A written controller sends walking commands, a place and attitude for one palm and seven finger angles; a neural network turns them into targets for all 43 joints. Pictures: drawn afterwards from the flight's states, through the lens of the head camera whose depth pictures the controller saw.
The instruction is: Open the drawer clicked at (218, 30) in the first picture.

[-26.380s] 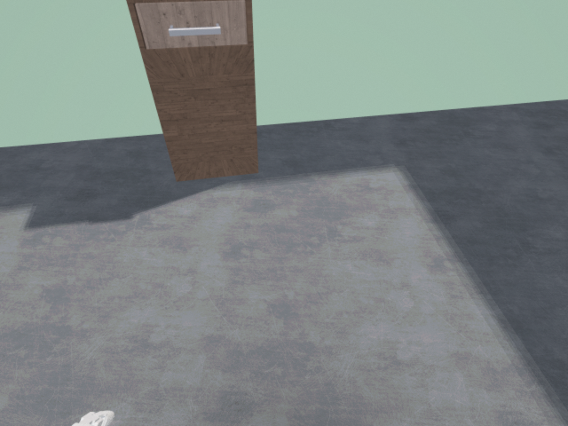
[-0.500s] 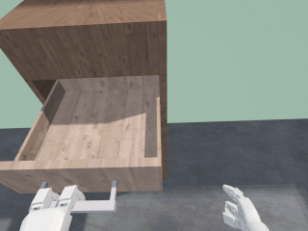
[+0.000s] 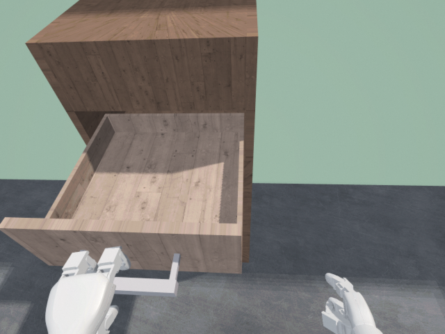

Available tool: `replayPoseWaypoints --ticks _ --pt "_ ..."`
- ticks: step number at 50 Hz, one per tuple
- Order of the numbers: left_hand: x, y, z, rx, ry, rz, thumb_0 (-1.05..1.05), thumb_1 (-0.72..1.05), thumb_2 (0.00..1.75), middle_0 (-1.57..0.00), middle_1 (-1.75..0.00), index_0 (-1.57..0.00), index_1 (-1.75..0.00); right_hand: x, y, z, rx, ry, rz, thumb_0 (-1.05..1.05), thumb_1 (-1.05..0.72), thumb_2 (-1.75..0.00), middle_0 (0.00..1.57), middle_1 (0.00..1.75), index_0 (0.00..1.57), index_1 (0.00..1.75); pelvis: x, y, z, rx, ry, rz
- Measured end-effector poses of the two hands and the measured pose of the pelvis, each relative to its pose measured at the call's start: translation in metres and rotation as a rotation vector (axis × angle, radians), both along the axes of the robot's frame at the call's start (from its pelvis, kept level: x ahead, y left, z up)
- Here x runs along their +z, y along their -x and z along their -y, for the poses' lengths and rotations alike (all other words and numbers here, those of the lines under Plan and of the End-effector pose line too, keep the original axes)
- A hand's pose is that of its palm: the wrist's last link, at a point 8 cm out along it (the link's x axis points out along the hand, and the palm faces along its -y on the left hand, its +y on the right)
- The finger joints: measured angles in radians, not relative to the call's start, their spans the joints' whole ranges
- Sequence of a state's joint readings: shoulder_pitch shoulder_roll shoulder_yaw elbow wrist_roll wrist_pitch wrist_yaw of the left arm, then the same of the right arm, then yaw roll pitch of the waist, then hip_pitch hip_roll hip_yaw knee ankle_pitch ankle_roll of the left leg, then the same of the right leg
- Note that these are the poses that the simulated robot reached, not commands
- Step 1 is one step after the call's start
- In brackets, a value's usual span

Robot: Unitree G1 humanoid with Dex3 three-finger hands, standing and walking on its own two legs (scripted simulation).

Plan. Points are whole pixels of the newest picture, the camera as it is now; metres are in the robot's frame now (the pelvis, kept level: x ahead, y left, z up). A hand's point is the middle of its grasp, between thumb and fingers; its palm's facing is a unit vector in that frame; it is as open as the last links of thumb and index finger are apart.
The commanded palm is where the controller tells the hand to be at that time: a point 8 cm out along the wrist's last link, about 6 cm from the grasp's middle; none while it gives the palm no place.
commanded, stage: open the thumb to release the handle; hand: left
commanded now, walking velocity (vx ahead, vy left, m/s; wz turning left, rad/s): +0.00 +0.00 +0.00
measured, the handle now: (124, 272) +0.21 +0.20 +0.03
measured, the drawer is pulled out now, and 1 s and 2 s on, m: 0.30 0.30 0.30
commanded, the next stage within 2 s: lift the hand off the handle in 0.14 s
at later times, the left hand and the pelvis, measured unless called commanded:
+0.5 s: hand (104, 302) +0.16 +0.22 +0.01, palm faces +0.04 -0.09 -1.00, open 13.5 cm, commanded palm +0.14 +0.22 +0.06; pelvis +0.00 +0.00 +0.00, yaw +1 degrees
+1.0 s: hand (94, 290) +0.17 +0.22 +0.06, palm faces +0.05 -0.12 -0.99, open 13.2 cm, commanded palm +0.14 +0.22 +0.13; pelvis +0.00 +0.01 +0.02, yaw +0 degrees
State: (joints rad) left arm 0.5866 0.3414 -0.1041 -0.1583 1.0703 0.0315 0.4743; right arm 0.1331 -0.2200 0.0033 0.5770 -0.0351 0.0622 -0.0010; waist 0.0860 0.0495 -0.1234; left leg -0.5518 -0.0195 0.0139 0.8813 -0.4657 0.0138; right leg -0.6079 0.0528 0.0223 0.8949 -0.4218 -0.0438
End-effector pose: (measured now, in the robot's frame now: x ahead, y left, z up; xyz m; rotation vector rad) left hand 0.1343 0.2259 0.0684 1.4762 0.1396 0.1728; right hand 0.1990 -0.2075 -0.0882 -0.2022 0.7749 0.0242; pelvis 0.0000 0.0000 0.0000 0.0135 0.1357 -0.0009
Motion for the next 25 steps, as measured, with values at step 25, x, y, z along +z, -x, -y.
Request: replayPoseWaypoints --ticks 25 --pt "-0.005 -0.005 0.002 0.01 0.003 0.012 0.0 -0.48 0.3 -0.32 -1.21 -0.35 -1.26 -0.001 -0.012 -0.003 0.031 0.009 0.005 0.01 -0.91 -0.9 0.2 0.3 0.2 0.3 0.0 -0.001 -0.001 0.011 0.0 -0.016"
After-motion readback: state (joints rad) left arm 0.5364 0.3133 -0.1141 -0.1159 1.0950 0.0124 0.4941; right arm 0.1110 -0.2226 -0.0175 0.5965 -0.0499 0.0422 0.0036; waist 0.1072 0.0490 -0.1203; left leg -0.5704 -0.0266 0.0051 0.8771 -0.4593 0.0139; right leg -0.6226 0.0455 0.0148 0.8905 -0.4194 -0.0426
